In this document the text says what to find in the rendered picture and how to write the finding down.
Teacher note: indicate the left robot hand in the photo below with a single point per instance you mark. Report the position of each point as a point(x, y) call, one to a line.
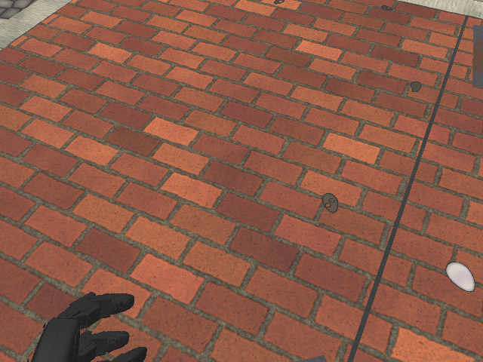
point(61, 340)

